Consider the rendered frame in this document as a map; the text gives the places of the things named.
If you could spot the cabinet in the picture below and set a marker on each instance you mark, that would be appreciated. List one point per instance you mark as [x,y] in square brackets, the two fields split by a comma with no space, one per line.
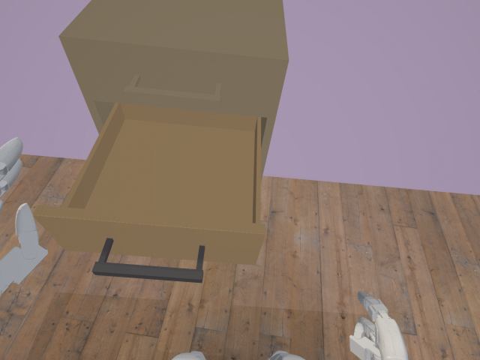
[233,48]

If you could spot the left robot hand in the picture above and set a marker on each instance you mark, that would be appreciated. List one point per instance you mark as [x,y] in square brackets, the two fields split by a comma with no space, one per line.
[18,263]

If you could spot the handle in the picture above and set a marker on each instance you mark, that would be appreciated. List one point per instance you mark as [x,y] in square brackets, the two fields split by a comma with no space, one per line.
[102,267]
[173,97]

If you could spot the drawer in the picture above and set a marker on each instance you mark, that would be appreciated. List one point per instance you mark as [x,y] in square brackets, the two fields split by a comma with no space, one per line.
[161,182]

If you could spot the right robot hand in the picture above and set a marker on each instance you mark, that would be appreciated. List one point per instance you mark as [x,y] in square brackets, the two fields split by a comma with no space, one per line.
[385,338]

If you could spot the right robot shin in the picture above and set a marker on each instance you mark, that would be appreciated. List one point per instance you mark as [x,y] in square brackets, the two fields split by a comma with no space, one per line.
[279,351]

